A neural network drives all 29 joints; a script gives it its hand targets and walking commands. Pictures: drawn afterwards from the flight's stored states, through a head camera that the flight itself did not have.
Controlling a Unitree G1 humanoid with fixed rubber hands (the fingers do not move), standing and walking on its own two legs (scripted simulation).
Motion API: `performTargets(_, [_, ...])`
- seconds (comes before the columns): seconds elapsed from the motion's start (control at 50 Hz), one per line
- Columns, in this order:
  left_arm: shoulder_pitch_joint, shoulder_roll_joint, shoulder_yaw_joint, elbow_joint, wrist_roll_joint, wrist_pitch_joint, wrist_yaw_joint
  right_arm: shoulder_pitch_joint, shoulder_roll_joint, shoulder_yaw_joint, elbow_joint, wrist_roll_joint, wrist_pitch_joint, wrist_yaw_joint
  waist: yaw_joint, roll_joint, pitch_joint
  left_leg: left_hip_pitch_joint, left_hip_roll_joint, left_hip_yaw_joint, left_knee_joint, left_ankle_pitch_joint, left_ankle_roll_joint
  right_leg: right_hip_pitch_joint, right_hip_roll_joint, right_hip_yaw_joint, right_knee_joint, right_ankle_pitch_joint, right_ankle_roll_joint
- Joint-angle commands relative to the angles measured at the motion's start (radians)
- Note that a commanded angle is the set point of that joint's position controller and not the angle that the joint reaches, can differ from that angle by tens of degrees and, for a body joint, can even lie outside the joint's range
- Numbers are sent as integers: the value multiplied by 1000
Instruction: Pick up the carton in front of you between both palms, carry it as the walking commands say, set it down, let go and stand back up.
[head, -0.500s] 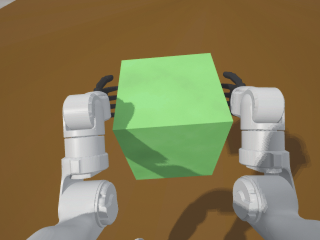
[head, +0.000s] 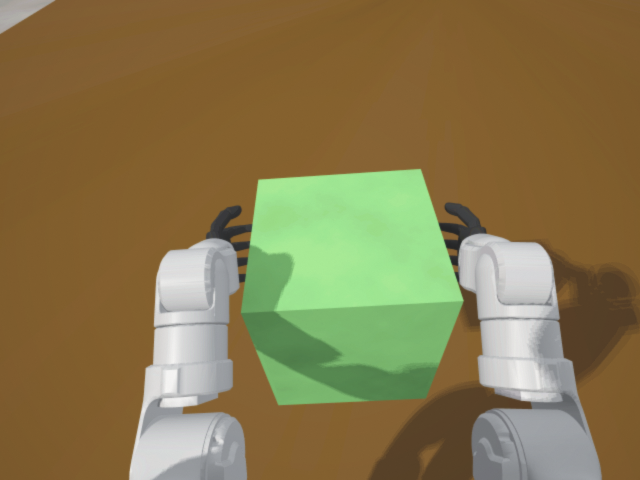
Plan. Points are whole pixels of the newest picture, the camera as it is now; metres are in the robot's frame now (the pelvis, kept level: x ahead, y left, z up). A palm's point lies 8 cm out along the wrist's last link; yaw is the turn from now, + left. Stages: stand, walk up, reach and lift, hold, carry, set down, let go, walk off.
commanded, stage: carry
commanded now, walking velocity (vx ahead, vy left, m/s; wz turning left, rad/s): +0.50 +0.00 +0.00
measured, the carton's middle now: (345, 293) +0.35 -0.01 +0.03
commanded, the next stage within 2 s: none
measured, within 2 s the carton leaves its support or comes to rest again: neither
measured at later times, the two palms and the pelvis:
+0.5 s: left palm (230, 155) +0.59 +0.17 +0.09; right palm (413, 149) +0.58 -0.13 +0.09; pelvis +0.32 +0.03 +0.00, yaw -3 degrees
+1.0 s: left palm (273, 65) +0.90 +0.12 +0.10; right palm (412, 63) +0.89 -0.18 +0.09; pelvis +0.63 -0.02 +0.00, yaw +0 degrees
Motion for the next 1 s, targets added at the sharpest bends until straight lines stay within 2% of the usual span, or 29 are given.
performTargets(0.0, [-534,-1126,-628,-150,-422,7,-242,-634,1184,665,-156,412,-10,250,32,-152,-495,-499,4,-52,285,29,13,809,-344,540,-180,303,-127])
performTargets(0.02, [-545,-1147,-651,-223,-435,3,-246,-602,1200,676,-192,408,-15,248,22,-96,-464,-480,35,-52,208,86,5,746,-325,462,-202,331,-92])
performTargets(0.06, [-512,-1165,-690,-334,-446,-5,-253,-524,1212,704,-266,394,-27,239,11,-131,-463,-403,44,-27,73,133,-14,682,-295,359,-252,341,-52])
performTargets(0.12, [-365,-1132,-747,-440,-438,-10,-267,-361,1196,764,-356,360,-49,224,11,-151,-462,-410,34,23,-51,169,-29,705,-269,276,-276,355,-59])
performTargets(0.18, [-210,-1070,-797,-509,-425,-15,-283,-219,1134,812,-445,325,-57,218,13,-164,-408,-434,31,61,-184,269,-32,716,-238,206,-284,388,-54])
performTargets(0.28, [28,-992,-793,-486,-394,9,-295,-31,1051,831,-490,328,-19,244,19,-170,-275,-378,11,117,-382,428,-9,672,-215,130,-306,448,-28])
performTargets(0.32, [50,-971,-790,-477,-382,22,-295,-11,1022,824,-484,337,0,261,18,-173,-216,-333,4,141,-461,453,9,656,-211,105,-297,485,-8])
performTargets(0.36, [40,-947,-790,-469,-381,34,-293,-20,997,816,-473,351,16,273,11,-182,-205,-193,-21,182,-510,444,30,608,-211,69,-212,573,15])
performTargets(0.38, [29,-935,-791,-468,-384,40,-292,-16,990,809,-459,353,21,278,-4,-166,-230,-44,-53,220,-549,423,35,546,-189,23,-101,578,35])
performTargets(0.4, [18,-925,-793,-467,-384,45,-291,-4,980,797,-441,353,25,281,-19,-124,-284,171,-43,203,-514,340,45,413,-158,-8,52,485,55])
performTargets(0.42, [-1,-911,-796,-471,-385,52,-291,5,968,787,-428,345,28,284,-37,19,-337,337,150,-90,-562,196,83,225,-109,-20,298,191,87])
performTargets(0.44, [-41,-924,-808,-484,-398,63,-290,-5,966,774,-392,338,23,288,-33,264,-374,523,380,-540,-673,129,223,-97,27,18,557,-201,119])
performTargets(0.46, [-55,-938,-815,-468,-398,60,-291,1,991,777,-388,351,21,289,-30,248,-339,493,390,-590,-720,245,250,-212,12,137,694,-354,92])
performTargets(0.48, [-60,-967,-818,-457,-406,52,-293,-23,1020,785,-402,362,16,291,-30,173,-325,438,360,-477,-701,327,233,-224,-38,167,740,-340,70])
performTargets(0.5, [-58,-996,-819,-455,-409,41,-295,-42,1051,794,-412,370,8,294,-27,63,-326,371,341,-395,-704,324,202,-201,-77,180,708,-281,64])
performTargets(0.52, [-47,-1017,-823,-452,-406,30,-295,-63,1074,806,-428,381,-2,297,-20,6,-304,283,322,-316,-731,288,168,-167,-113,188,636,-222,63])
performTargets(0.54, [-38,-1035,-828,-449,-401,21,-293,-75,1089,816,-437,388,-10,300,-15,23,-302,221,301,-250,-764,219,144,-127,-125,180,570,-176,69])
performTargets(0.58, [-8,-1061,-832,-444,-393,4,-286,-67,1091,826,-452,396,-20,305,-11,76,-290,168,268,-156,-815,156,138,-102,-120,138,467,-120,89])
performTargets(0.62, [17,-1059,-834,-454,-379,-7,-277,-47,1077,832,-462,401,-26,310,-12,91,-271,177,259,-107,-854,157,148,-127,-123,108,354,-73,112])
performTargets(0.66, [22,-1042,-837,-467,-375,-10,-269,-45,1052,837,-479,405,-28,310,-16,75,-242,212,247,-70,-866,205,148,-159,-124,82,238,-7,127])
performTargets(0.74, [39,-994,-834,-495,-378,5,-260,-11,997,824,-502,394,-14,303,-26,83,-192,279,213,5,-848,349,134,-176,-103,37,97,107,124])
performTargets(0.8, [51,-957,-827,-495,-379,28,-261,22,966,803,-482,372,4,297,-31,95,-146,329,203,40,-810,483,133,-179,-80,10,24,121,109])
performTargets(0.84, [42,-938,-822,-494,-384,41,-265,24,955,795,-469,362,14,294,-31,115,-123,346,204,59,-783,557,118,-142,-72,-3,-26,120,92])
performTargets(0.86, [35,-932,-818,-494,-387,45,-267,20,953,794,-466,360,17,293,-31,126,-118,353,206,70,-760,599,107,-107,-67,-13,-50,111,82])
performTargets(0.9, [34,-929,-808,-486,-389,51,-270,3,955,798,-470,362,22,292,-18,136,-155,333,196,116,-619,798,77,70,-20,-67,-94,60,64])
performTargets(0.92, [48,-932,-800,-472,-387,51,-272,-3,956,802,-475,363,25,291,-1,98,-216,273,157,170,-450,855,49,258,24,-110,-123,17,61])
performTargets(0.94, [63,-931,-793,-460,-380,49,-274,-15,945,804,-479,364,27,291,20,23,-300,122,133,178,-238,677,17,483,-67,0,-125,-45,56])
performTargets(0.96, [64,-921,-779,-431,-364,41,-277,-40,970,823,-496,379,36,290,25,-237,-418,-190,26,157,94,432,-35,754,-343,472,-199,-178,-82])
performTargets(0.98, [85,-960,-781,-411,-371,31,-279,-49,974,829,-499,381,32,295,24,-360,-401,-402,-64,68,262,19,-32,800,-414,703,-314,-48,-142])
